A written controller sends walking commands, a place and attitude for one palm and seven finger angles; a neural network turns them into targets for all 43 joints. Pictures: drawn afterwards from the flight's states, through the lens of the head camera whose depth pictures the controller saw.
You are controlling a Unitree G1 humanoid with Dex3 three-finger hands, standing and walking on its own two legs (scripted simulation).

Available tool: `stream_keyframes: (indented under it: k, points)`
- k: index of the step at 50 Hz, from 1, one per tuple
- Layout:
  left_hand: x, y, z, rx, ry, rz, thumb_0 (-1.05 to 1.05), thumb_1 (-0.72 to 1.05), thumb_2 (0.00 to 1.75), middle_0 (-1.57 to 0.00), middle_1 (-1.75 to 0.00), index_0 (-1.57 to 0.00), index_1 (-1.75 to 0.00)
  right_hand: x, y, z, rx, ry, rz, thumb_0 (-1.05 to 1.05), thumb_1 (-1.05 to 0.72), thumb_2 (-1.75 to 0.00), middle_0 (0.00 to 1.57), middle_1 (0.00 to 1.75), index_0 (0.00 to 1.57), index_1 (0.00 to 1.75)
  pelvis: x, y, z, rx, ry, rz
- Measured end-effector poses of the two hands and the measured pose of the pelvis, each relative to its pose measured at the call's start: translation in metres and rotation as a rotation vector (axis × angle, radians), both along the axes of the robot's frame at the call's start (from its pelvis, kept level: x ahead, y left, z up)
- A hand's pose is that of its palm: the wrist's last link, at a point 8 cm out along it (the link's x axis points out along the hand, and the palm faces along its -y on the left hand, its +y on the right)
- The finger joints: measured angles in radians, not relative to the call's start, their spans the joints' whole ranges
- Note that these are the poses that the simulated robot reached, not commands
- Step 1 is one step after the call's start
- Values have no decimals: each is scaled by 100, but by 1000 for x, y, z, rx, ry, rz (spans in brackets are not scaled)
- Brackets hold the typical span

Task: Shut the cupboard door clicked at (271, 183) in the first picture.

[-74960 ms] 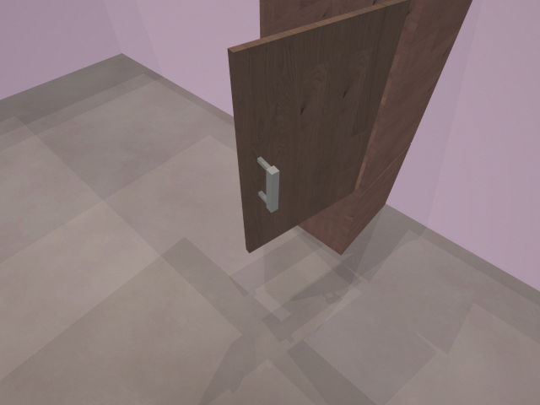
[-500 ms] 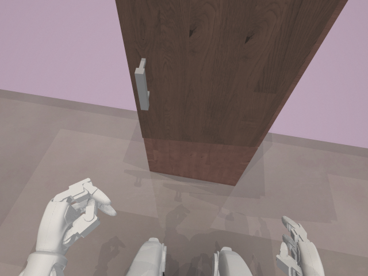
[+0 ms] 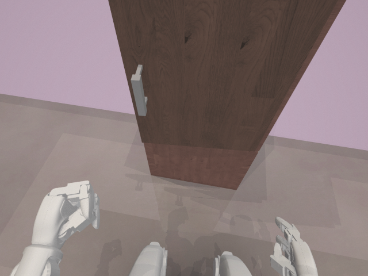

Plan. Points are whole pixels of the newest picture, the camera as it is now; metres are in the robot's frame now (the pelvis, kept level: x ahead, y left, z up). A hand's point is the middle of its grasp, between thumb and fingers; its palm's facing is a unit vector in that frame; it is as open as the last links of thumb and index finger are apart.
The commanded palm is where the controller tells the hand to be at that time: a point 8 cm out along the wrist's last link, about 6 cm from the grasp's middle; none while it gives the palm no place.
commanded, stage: raise the hand and make a fist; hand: left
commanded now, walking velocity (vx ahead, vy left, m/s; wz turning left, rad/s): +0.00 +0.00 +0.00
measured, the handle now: (141, 91) +0.54 +0.16 +0.05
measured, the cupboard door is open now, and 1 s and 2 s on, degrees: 6 6 6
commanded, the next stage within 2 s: bring the fist close to the handle in 0.40 s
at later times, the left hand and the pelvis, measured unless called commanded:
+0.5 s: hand (95, 217) +0.22 +0.18 +0.06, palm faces +0.00 -1.00 -0.04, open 3.1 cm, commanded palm +0.20 +0.23 +0.06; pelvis -0.01 -0.01 +0.00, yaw +0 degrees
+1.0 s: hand (123, 166) +0.32 +0.15 +0.06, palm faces -0.03 -1.00 -0.02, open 3.1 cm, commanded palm +0.31 +0.20 +0.06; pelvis -0.01 +0.00 +0.01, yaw +0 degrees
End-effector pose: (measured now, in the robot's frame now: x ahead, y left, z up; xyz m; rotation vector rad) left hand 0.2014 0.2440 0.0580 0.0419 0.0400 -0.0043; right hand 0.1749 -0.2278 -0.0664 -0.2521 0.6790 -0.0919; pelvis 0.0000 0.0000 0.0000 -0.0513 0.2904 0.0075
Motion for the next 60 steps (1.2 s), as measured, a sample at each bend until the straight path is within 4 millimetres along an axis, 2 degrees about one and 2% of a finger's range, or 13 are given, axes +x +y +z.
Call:
stream_keyframes:
  k: [12, 29, 32, 37, 44, 60]
  points:
    - [1, -6, 0, -6, -7, -2, 2, 90, 90, -130, -150, -130, -150, -13, -17, 0, -16, 15, -40, 1, -90, -90, 20, 30, 20, 30, -2, -5, 1, 10, -5, -6]
    - [-3, -10, 1, -1, -25, -6, 2, 90, 90, -130, -150, -130, -150, -5, -9, -1, 4, -15, -6, 1, -90, -90, 20, 30, 20, 30, -6, -6, -1, 10, -9, 0]
    - [7, -13, 1, -3, -50, -16, 2, 90, 90, -130, -150, -130, -150, -6, -8, -4, -3, -14, 5, 1, -90, -90, 20, 30, 20, 30, -8, -5, -3, 9, -4, 3]
    - [35, -22, 0, -15, -70, -40, 2, 90, 90, -130, -150, -130, -150, -10, -9, -9, -7, 7, 2, 1, -90, -90, 20, 30, 20, 30, -10, -5, -5, 8, 1, 2]
    - [72, -28, 3, -17, -53, -38, 2, 90, 90, -130, -150, -130, -150, -26, -12, -9, 0, 64, -33, 1, -90, -90, 20, 30, 20, 30, -8, -4, 2, 14, 2, -6]
    - [139, -52, 4, -21, -73, -31, 2, 90, 90, -130, -150, -130, -150, -58, -26, -18, -11, 216, -90, 1, -90, -90, 20, 30, 20, 30, -5, -3, 9, 29, 18, -18]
